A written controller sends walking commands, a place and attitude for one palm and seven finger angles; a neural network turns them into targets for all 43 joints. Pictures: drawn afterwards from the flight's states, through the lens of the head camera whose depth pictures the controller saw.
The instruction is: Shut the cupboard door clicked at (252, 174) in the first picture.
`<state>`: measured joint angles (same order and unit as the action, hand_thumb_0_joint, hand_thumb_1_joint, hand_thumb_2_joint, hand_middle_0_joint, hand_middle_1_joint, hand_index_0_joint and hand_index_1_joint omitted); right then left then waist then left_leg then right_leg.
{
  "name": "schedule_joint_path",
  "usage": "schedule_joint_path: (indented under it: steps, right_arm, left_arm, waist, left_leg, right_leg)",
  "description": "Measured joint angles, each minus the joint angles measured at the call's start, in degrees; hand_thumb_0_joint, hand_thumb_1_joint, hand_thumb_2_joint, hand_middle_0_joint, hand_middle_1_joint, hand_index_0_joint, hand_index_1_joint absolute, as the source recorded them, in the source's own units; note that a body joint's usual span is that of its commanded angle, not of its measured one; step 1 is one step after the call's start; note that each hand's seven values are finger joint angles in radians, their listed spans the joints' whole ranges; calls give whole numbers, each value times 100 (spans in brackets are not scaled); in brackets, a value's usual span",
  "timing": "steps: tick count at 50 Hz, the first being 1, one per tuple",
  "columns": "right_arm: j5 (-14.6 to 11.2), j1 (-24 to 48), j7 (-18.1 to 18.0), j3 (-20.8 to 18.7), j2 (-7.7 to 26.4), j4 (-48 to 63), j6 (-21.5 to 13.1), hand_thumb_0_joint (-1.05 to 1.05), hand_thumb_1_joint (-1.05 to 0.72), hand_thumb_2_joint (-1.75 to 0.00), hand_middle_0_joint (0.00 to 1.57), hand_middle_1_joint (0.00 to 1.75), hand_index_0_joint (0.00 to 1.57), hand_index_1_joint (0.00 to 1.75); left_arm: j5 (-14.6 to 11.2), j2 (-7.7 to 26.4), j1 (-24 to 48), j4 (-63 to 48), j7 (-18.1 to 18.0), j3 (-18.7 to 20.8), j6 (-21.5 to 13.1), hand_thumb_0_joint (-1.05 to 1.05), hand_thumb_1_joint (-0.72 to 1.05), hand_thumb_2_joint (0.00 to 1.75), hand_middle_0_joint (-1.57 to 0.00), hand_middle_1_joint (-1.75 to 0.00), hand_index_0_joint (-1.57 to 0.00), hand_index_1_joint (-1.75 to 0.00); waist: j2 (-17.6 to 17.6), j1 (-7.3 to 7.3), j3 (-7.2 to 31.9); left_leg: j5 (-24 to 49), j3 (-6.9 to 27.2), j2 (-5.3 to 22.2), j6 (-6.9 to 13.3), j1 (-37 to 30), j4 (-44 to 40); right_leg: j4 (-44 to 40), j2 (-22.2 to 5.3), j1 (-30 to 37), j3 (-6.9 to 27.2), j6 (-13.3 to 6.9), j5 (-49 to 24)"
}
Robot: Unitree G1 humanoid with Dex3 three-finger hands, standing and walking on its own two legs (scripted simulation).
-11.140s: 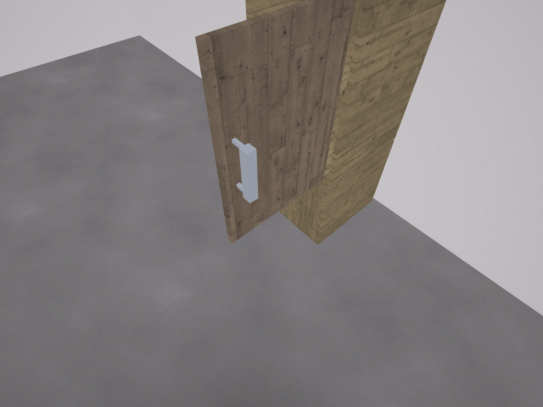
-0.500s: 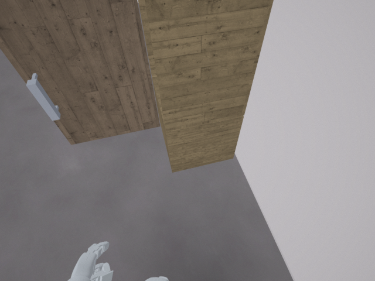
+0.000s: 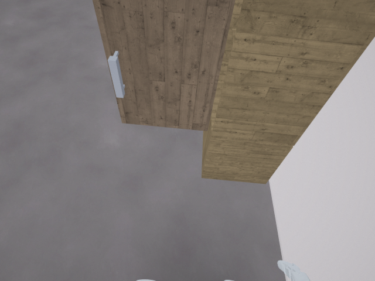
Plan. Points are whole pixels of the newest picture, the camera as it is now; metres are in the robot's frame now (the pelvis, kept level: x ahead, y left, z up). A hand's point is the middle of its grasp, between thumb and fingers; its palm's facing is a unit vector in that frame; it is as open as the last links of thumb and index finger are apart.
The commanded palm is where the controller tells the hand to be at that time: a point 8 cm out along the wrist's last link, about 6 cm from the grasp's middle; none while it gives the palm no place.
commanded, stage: take the last steps up to it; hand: left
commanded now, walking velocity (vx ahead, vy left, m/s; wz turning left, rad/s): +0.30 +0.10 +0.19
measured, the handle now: (118, 74) +0.74 +0.33 -0.04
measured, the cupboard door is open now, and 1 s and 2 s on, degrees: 90 90 90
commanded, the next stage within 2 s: come to a stop and stand still in 0.82 s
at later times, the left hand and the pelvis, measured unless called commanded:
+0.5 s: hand out of the picture +0.03 +0.16 -0.15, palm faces +0.17 -0.97 -0.15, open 7.4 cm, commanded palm none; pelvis +0.09 +0.00 +0.02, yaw +7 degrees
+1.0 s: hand (110, 198) +0.32 +0.25 -0.15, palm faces +0.10 -0.97 -0.23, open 7.4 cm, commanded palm none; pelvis +0.24 +0.06 +0.00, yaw +5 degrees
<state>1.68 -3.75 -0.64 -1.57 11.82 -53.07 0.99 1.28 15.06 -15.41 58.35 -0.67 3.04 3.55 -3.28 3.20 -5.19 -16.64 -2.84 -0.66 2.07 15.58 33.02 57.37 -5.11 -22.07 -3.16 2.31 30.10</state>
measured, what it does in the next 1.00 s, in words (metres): walks ahead: right foot, then left foot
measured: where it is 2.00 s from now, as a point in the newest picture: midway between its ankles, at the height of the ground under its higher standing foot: (172, 272)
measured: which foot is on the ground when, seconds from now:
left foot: down 0.00-0.22, up 0.24-0.58, down 0.60-0.94, up 0.96-1.00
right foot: up 0.00-0.20, down 0.22-0.60, up 0.62-0.92, down 0.94-1.00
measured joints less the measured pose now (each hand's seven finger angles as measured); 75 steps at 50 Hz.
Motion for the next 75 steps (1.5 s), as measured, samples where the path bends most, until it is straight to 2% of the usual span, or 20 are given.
schedule_joint_path:
  steps: [5,10,11,14,18,24,29,31,34,37,42,47,50,52,58,60,64,69,72,75]
  right_arm:
    - [6,-342,37,40,-130,-116,-61,0,-91,-90,20,30,20,30]
    - [-14,-792,64,-26,-164,-306,-41,0,-91,-90,20,30,20,30]
    - [-34,-902,73,-48,-156,-337,-31,0,-91,-90,20,30,20,30]
    - [-19,-1097,137,-133,-18,-530,107,0,-92,-90,20,30,20,30]
    - [15,-1153,229,-237,85,-653,178,1,-91,-90,20,30,20,30]
    - [-16,-1074,285,-272,65,-595,47,1,-91,-90,19,30,19,30]
    - [-16,-858,288,-196,6,-538,-114,1,-91,-90,19,30,19,30]
    - [20,-775,231,-176,23,-426,-281,1,-91,-90,19,30,19,30]
    - [31,-644,94,-108,-186,-355,-380,1,-91,-90,19,30,19,30]
    - [15,-713,-29,-69,-339,-382,-425,0,-92,-90,20,30,20,30]
    - [32,-944,-50,-62,-236,-567,-399,0,-94,-90,20,30,20,30]
    - [-4,-1252,18,-50,-214,-806,-239,0,-93,-90,20,30,20,30]
    - [-36,-1240,33,-62,-164,-934,-68,0,-92,-90,20,30,20,30]
    - [-67,-1156,3,-50,-179,-973,-6,1,-92,-90,20,30,20,30]
    - [-126,-960,-63,-32,-282,-856,34,1,-91,-90,20,30,19,30]
    - [-107,-937,-68,-52,-254,-808,40,0,-91,-90,20,30,19,30]
    - [-45,-845,-125,-52,-327,-697,58,0,-91,-90,20,30,19,30]
    - [16,-682,-185,-40,-313,-522,43,0,-91,-90,20,30,20,30]
    - [13,-600,-171,-67,-253,-473,40,0,-91,-90,20,30,20,30]
    - [-66,-594,-133,-94,-176,-446,46,0,-91,-90,20,30,20,30]
  left_arm:
    - [37,-124,108,-130,118,-23,-117,1,91,90,-20,-30,-20,-29]
    - [54,-284,143,-298,174,-67,-295,1,91,90,-20,-30,-20,-29]
    - [68,-291,113,-347,174,-68,-367,0,91,90,-20,-30,-20,-29]
    - [69,-472,35,-345,110,-89,-518,0,91,90,-20,-30,-20,-29]
    - [41,-645,-318,-161,60,-124,-609,0,91,90,-20,-30,-20,-29]
    - [53,-728,-593,266,84,-163,-701,0,91,90,-20,-30,-20,-30]
    - [58,-679,-767,521,84,-111,-638,0,90,90,-20,-30,-20,-30]
    - [25,-673,-849,570,89,-98,-550,0,90,90,-20,-30,-20,-30]
    - [13,-508,-609,603,53,-72,-379,1,91,90,-20,-30,-20,-30]
    - [30,-408,-246,477,69,-32,-344,1,91,90,-20,-30,-20,-29]
    - [32,-424,339,53,84,-25,-393,1,91,90,-20,-30,-20,-29]
    - [54,-450,623,-260,96,-58,-534,0,91,90,-20,-30,-20,-29]
    - [30,-569,658,-240,34,-131,-612,0,91,90,-20,-30,-20,-29]
    - [19,-618,631,-181,-9,-187,-609,0,91,90,-20,-30,-20,-29]
    - [-41,-523,632,-16,-111,-151,-448,-1,93,90,-20,-30,-20,-30]
    - [-63,-495,603,-3,-112,-135,-354,-1,93,90,-20,-30,-20,-30]
    - [-86,-346,587,-51,-143,-72,-116,0,92,90,-20,-30,-20,-30]
    - [-89,-279,635,-131,-130,-5,-10,0,92,90,-20,-30,-20,-29]
    - [-79,-284,597,-180,-108,-14,-17,0,91,90,-20,-30,-20,-29]
    - [-49,-284,447,-247,-131,-68,-129,0,91,90,-20,-30,-20,-29]
  waist:
    - [199,-28,148]
    - [344,-157,260]
    - [312,-165,298]
    - [442,-158,277]
    - [391,-224,341]
    - [162,-226,255]
    - [72,-79,150]
    - [176,-107,144]
    - [18,-126,39]
    - [14,-139,74]
    - [169,-219,154]
    - [211,-269,253]
    - [409,-338,224]
    - [404,-370,201]
    - [217,-383,124]
    - [265,-372,118]
    - [102,-315,100]
    - [228,-320,-12]
    - [321,-320,-16]
    - [338,-250,73]
  left_leg:
    - [200,146,-9,0,-223,-420]
    - [64,258,-46,-62,-252,-309]
    - [-175,252,-85,-65,-148,-51]
    - [-903,299,-79,-110,399,1502]
    - [-87,162,139,-264,1115,2570]
    - [389,-48,412,-408,1342,1391]
    - [415,-291,316,-289,818,-8]
    - [854,-289,348,-117,690,-154]
    - [377,-472,283,-3,647,279]
    - [332,-607,205,-25,292,-111]
    - [408,-677,83,19,-265,-729]
    - [-124,-693,45,-105,-448,-278]
    - [-997,-388,129,-238,-138,704]
    - [-1122,-212,127,-322,85,1084]
    - [-199,-106,167,-508,73,111]
    - [628,-112,252,-395,-47,-279]
    - [97,-205,186,-121,-9,-121]
    - [270,-114,252,-125,92,-272]
    - [360,-93,308,-188,150,-337]
    - [317,-139,343,-302,298,-149]
  right_leg:
    - [-360,19,-64,8,-82,-353]
    - [-1910,142,550,-97,-139,-690]
    - [-2318,139,721,-71,-189,-778]
    - [-2323,142,877,-208,-272,-1130]
    - [-3099,103,1381,-286,-186,-1302]
    - [-3902,-77,1959,-441,-48,-1445]
    - [-3469,-294,2133,-518,216,-901]
    - [-2289,-316,1720,-453,98,-365]
    - [129,-205,611,-17,-223,-92]
    - [865,-130,-203,-61,-290,-510]
    - [-605,-66,-446,-254,-279,-874]
    - [-2236,60,224,-257,-350,-1534]
    - [-2160,188,404,-379,-507,-1424]
    - [-2444,239,602,-388,-519,-1415]
    - [-2796,245,877,-307,-415,-1483]
    - [-2574,292,842,-321,-349,-1320]
    - [-1645,298,532,-65,-251,-491]
    - [-599,511,246,207,-222,90]
    - [-1163,488,468,168,-223,-149]
    - [-2454,434,965,181,-228,-1109]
